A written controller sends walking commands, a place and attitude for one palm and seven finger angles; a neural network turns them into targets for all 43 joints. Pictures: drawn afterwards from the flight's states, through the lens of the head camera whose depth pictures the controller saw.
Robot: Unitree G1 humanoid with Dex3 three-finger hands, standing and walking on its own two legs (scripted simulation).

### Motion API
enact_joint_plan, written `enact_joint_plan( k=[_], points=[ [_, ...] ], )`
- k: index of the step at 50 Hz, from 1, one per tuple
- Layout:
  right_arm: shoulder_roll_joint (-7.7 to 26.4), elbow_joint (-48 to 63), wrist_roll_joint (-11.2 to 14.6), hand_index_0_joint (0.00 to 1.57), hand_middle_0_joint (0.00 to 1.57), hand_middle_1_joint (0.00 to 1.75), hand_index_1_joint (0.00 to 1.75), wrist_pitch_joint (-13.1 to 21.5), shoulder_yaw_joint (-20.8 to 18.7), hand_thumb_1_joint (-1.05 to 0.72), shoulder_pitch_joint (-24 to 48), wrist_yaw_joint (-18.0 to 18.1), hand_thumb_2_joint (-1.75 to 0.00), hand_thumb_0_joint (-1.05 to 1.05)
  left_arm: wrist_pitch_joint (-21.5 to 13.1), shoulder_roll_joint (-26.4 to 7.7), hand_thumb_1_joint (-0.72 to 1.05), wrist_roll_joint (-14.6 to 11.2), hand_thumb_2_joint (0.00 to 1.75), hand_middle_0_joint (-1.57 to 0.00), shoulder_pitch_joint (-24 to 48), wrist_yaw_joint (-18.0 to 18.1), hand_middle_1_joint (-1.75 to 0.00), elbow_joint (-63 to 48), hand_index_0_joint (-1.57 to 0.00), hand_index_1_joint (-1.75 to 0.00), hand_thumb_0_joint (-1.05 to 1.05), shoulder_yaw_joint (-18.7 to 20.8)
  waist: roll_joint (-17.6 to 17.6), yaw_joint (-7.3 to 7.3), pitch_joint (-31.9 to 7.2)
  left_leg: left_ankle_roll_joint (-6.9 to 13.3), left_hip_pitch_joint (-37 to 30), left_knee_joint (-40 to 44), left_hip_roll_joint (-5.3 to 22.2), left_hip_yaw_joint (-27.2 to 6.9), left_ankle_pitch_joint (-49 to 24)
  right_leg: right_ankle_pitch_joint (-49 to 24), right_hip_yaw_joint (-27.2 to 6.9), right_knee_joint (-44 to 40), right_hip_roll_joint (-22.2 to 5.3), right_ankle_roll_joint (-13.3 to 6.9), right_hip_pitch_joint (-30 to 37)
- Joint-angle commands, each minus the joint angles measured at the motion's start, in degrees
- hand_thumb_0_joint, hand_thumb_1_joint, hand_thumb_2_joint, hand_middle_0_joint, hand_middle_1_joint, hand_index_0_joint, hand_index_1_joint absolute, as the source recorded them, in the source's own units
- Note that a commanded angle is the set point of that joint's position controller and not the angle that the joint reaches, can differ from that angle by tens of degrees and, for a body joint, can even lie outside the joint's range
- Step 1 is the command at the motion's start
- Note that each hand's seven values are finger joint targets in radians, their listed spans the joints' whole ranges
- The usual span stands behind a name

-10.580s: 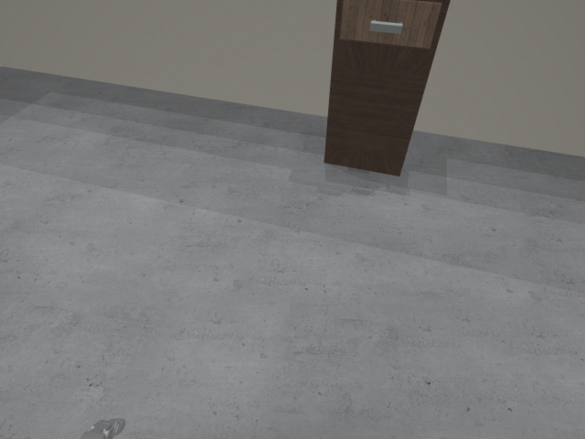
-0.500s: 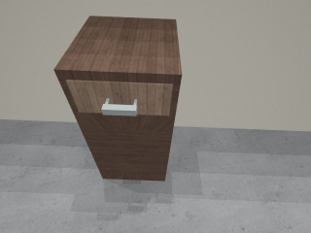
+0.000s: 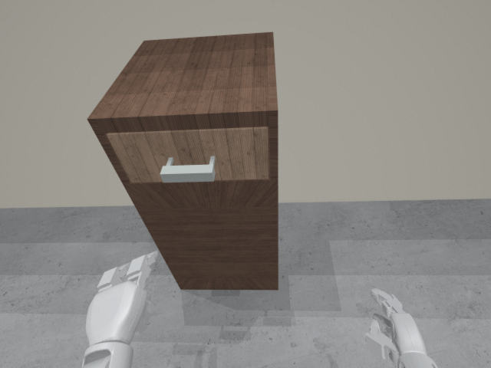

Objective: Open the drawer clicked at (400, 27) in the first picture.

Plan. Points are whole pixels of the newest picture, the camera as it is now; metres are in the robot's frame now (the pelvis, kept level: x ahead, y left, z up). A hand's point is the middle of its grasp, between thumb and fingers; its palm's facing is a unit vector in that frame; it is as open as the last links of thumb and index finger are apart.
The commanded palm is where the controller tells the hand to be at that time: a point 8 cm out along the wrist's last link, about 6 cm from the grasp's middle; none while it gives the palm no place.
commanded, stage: raise the hand with hooked fingers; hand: left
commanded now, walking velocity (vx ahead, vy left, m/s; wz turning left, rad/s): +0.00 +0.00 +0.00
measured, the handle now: (189, 166) +0.55 +0.19 +0.01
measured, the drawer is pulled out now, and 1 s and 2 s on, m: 0.00 0.00 0.00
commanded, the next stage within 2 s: move the hooked fingers above the handle in 1.56 s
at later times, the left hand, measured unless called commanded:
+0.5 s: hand (139, 282) +0.25 +0.21 +0.02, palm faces -0.01 -0.16 -0.99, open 11.1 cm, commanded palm +0.23 +0.22 +0.08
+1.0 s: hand (115, 215) +0.33 +0.24 +0.10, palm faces +0.12 -0.08 -0.99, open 13.6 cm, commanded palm +0.30 +0.26 +0.16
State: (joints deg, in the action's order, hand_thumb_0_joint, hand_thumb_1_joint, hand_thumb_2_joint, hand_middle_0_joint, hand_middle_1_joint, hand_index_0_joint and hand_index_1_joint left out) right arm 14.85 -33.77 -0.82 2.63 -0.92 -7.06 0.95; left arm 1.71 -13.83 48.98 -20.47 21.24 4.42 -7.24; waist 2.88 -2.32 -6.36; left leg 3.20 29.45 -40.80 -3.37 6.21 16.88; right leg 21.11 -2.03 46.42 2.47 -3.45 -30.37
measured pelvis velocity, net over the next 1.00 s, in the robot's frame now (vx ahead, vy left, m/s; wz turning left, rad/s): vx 0.04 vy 0.02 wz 0.00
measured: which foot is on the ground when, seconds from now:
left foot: down 0.00-1.00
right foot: down 0.00-1.00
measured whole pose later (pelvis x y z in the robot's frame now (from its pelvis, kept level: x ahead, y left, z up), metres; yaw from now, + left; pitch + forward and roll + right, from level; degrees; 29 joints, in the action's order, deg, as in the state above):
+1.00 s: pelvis +0.04 +0.02 +0.02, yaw +0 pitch +2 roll +0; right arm 13.0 -34.2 0.1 -9.8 0.7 -4.4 2.0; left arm 7.0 -25.4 55.1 -1.6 9.5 -1.8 -6.7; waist 3.9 -4.1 -3.2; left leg 4.0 18.8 -33.5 -4.9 -0.2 16.8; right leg 19.3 -1.6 34.4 3.4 -2.6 -17.2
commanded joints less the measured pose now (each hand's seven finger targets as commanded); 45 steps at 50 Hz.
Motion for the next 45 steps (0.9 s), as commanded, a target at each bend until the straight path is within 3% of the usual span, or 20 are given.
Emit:
enact_joint_plan(
  k=[1,2,3,5,6,7,10,11,12,15,17,19,21,26,29,32,36,39,41,45],
  points=[
    [4.85,12.23,-0.75,0.2,0.2,0.3,0.3,-3.68,-1.93,-0.9,9.64,-0.67,-0.9,0.0,-2.43,-13.3,0.48,10.93,0.72,-0.23,-1.74,4.17,-0.57,-9.51,-0.23,-0.57,0.0,8.45,-11.64,-6.11,-0.84,-1.59,6.95,2.12,-1.47,-5.83,5.66,13.8,-10.36,-12.26,-1.75,-1.32,1.17],
    [4.41,13.62,-1.78,0.2,0.2,0.3,0.3,-4.52,-2.0,-0.9,10.16,-0.65,-0.9,0.0,-2.71,-13.95,0.46,12.6,0.71,-0.23,1.14,5.78,-0.58,-13.73,-0.23,-0.58,0.0,8.87,-3.92,-6.27,-4.65,-1.35,4.09,1.34,-1.43,-5.87,4.62,12.34,-10.67,-10.94,-1.53,-1.75,0.29],
    [3.51,13.91,-2.28,0.2,0.2,0.3,0.3,-5.05,-1.91,-0.9,9.48,-0.38,-0.9,0.0,-3.18,-15.19,0.43,13.57,0.7,-0.23,3.23,7.32,-0.6,-15.9,-0.23,-0.6,0.0,9.97,0.94,-6.06,-7.98,-1.09,1.8,-0.01,-1.57,-6.22,3.33,10.38,-10.97,-9.84,-1.23,-2.05,-0.3],
    [2.73,13.64,-2.95,0.2,0.2,0.3,0.3,-5.61,-1.6,-0.9,9.8,0.09,-0.9,0.0,-5.01,-17.15,0.39,14.3,0.68,-0.24,8.82,9.87,-0.63,-21.7,-0.24,-0.63,0.0,11.17,6.72,-4.63,-13.23,-0.84,-3.57,-4.13,-1.63,-7.16,-0.63,5.88,-13.16,-8.37,-1.2,-2.65,-3.37],
    [2.56,12.97,-3.46,0.2,0.2,0.3,0.3,-5.83,-1.45,-0.9,9.84,0.32,-0.9,0.0,-5.86,-18.96,0.36,14.45,0.67,-0.24,12.55,10.89,-0.64,-24.65,-0.24,-0.64,0.0,12.2,4.88,-3.45,-14.19,-0.7,-4.23,-6.38,-1.7,-8.0,-1.26,5.85,-14.47,-8.45,-1.36,-2.49,-4.98],
    [2.62,12.48,-3.64,0.2,0.2,0.3,0.3,-5.69,-1.45,-0.9,10.1,0.66,-0.9,0.0,-6.64,-17.73,0.34,13.88,0.66,-0.24,12.66,11.6,-0.66,-24.54,-0.24,-0.66,0.0,11.49,5.62,-2.61,-13.7,-0.49,-4.44,-7.91,-1.8,-7.93,-1.93,3.94,-15.1,-8.78,-1.63,-2.44,-5.13],
    [3.21,10.68,-4.22,0.2,0.2,0.3,0.3,-5.05,-1.37,-0.9,9.92,0.35,-0.9,0.0,-8.88,-17.41,0.27,13.01,0.63,-0.25,12.59,12.07,-0.7,-20.34,-0.25,-0.7,0.0,11.88,1.57,-0.11,-10.26,-0.24,-1.82,-10.69,-1.99,-9.0,-2.59,-1.01,-16.2,-8.84,-1.84,-1.8,-6.0],
    [3.19,10.35,-4.11,0.2,0.2,0.3,0.3,-5.14,-1.37,-0.9,10.03,0.15,-0.9,0.0,-8.27,-15.77,0.25,12.03,0.62,-0.25,11.77,11.51,-0.72,-18.19,-0.25,-0.72,0.0,10.67,-2.07,0.65,-9.47,-0.12,-0.26,-10.56,-2.04,-9.5,-2.38,-2.47,-16.11,-9.16,-1.85,-1.27,-4.87],
    [3.5,10.06,-3.68,0.2,0.2,0.3,0.3,-5.23,-1.45,-0.9,10.42,0.18,-0.9,0.0,-7.18,-14.58,0.22,11.02,0.61,-0.25,10.86,10.73,-0.74,-15.77,-0.25,-0.74,0.0,9.69,-3.05,0.83,-8.56,0.07,1.86,-9.34,-1.84,-9.35,-2.15,-6.09,-14.67,-9.02,-2.0,-0.55,-2.05],
    [4.15,10.39,-1.95,0.2,0.2,0.3,0.3,-6.37,-1.38,-0.9,10.42,0.2,-0.9,0.0,-1.5,-12.77,0.15,6.78,0.58,-0.25,4.97,5.9,-0.78,-12.32,-0.25,-0.78,0.0,7.81,-10.49,-0.14,-9.66,-0.23,4.68,-4.75,-1.56,-8.72,-2.82,-17.38,-13.91,-10.23,-3.21,2.04,7.4],
    [4.45,10.57,-0.67,0.2,0.2,0.3,0.3,-7.19,-0.7,-0.9,10.34,0.4,-0.9,0.0,2.01,-13.12,0.11,4.63,0.56,-0.26,1.85,1.6,-0.81,-12.31,-0.26,-0.81,0.0,7.04,-13.05,-1.18,-10.58,-0.6,5.03,-2.11,-1.53,-8.31,-4.05,-25.86,-15.08,-10.67,-4.67,3.39,14.38],
    [4.56,10.28,-0.64,0.2,0.2,0.3,0.3,-7.51,-0.22,-0.9,10.09,0.7,-0.9,0.0,2.83,-16.18,0.06,4.13,0.54,-0.26,1.33,-1.08,-0.84,-14.83,-0.26,-0.84,0.0,9.33,-13.75,-2.08,-11.71,-0.7,4.41,-0.02,-1.33,-8.1,-5.75,-33.66,-13.8,-9.25,-5.24,4.14,19.03],
    [4.5,10.21,-0.91,0.2,0.2,0.3,0.3,-7.26,0.31,-0.9,10.53,0.86,-0.9,0.0,2.11,-18.51,0.01,4.9,0.52,-0.26,1.05,-2.06,-0.87,-16.88,-0.26,-0.87,0.0,11.47,-11.35,-2.87,-11.86,-0.68,3.05,0.92,-1.34,-7.6,-6.68,-36.76,-13.41,-8.97,-5.21,3.98,20.6],
    [3.9,9.41,-2.38,0.2,0.2,0.3,0.3,-6.76,-0.03,-0.9,10.57,0.84,-0.9,0.0,-2.55,-22.2,-0.1,8.62,0.47,-0.27,7.44,0.79,-0.94,-24.31,-0.27,-0.94,0.0,14.82,-0.88,-3.63,-12.86,-0.55,-2.2,1.61,-1.62,-7.61,-10.47,-33.18,-11.38,-9.58,-3.84,2.02,17.72],
    [3.65,8.82,-2.55,0.2,0.2,0.3,0.3,-6.95,-1.1,-0.9,10.07,0.25,-0.9,0.0,-3.85,-20.82,-0.17,8.9,0.44,-0.28,7.98,3.48,-0.99,-23.29,-0.28,-0.99,0.0,15.64,-0.39,-3.33,-14.14,-0.49,-4.57,1.61,-1.79,-8.02,-12.92,-32.31,-9.2,-8.66,-2.86,1.1,15.77],
    [4.2,8.38,-1.42,0.2,0.2,0.3,0.3,-7.26,-2.17,-0.9,9.94,-0.24,-0.9,0.0,-1.42,-18.93,-0.24,7.03,0.41,-0.28,9.34,4.06,-1.03,-20.52,-0.28,-1.03,0.0,14.76,-2.86,-2.36,-13.72,-0.64,-5.42,2.45,-1.5,-7.95,-13.5,-32.03,-7.62,-9.22,-2.55,1.41,15.46],
    [5.11,8.53,0.48,0.2,0.2,0.3,0.3,-8.45,-2.62,-0.9,10.39,-0.24,-0.9,0.0,4.61,-15.76,-0.34,4.86,0.37,-0.29,13.85,0.13,-1.1,-17.48,-0.29,-1.1,0.0,9.18,-6.54,-0.98,-10.3,-0.49,-8.24,5.02,-0.63,-7.68,-13.97,-26.78,-4.92,-11.96,-1.88,1.73,14.22],
    [5.47,8.81,1.16,0.2,0.2,0.3,0.3,-9.61,-2.05,-0.9,10.24,0.72,-0.9,0.0,7.78,-17.76,-0.41,4.72,0.34,-0.29,20.8,-4.78,-1.14,-17.81,-0.29,-1.14,0.0,6.66,-8.26,-0.89,-8.83,-0.05,-10.45,7.77,-0.08,-7.46,-13.38,-22.46,-3.5,-14.26,-2.08,2.2,15.62],
    [5.45,9.08,1.03,0.2,0.2,0.3,0.3,-10.05,-1.5,-0.9,10.79,1.17,-0.9,0.0,7.95,-20.89,-0.45,5.34,0.32,-0.3,25.02,-7.03,-1.17,-19.95,-0.3,-1.17,0.0,7.81,-5.34,-1.31,-10.12,-0.01,-13.02,8.79,0.08,-7.57,-14.35,-20.89,-3.4,-14.88,-2.06,1.82,16.86],
    [4.38,8.28,0.51,0.2,0.2,0.3,0.3,-10.07,-0.49,-0.9,10.38,1.49,-0.9,0.0,5.62,-23.32,-0.5,7.24,0.3,-0.3,30.89,-8.91,-1.2,-20.39,-0.3,-1.2,0.0,9.33,0.72,-2.16,-10.06,-0.33,-17.95,10.37,0.78,-8.41,-17.04,-17.58,-1.33,-15.88,-1.37,0.82,16.02]
  ],
)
